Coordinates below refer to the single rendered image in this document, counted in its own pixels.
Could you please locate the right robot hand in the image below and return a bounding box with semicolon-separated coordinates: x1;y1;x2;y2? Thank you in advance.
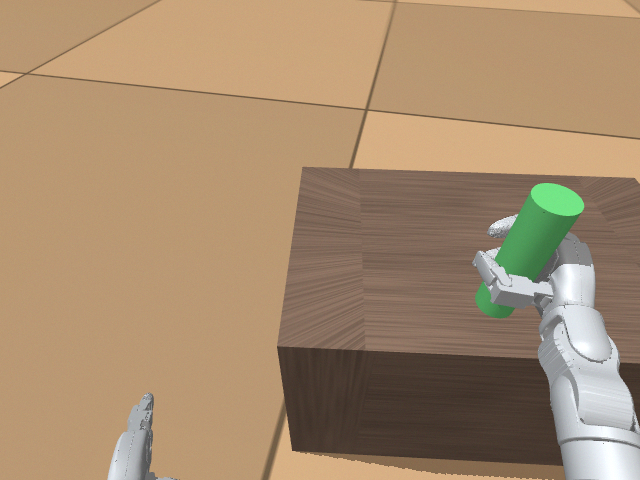
472;214;596;320

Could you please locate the left robot hand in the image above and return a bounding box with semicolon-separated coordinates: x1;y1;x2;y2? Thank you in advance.
107;393;178;480

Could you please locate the right robot arm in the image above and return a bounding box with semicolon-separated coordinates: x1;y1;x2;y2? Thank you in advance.
538;305;640;480

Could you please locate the can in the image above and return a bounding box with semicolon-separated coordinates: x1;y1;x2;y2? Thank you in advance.
475;183;584;318

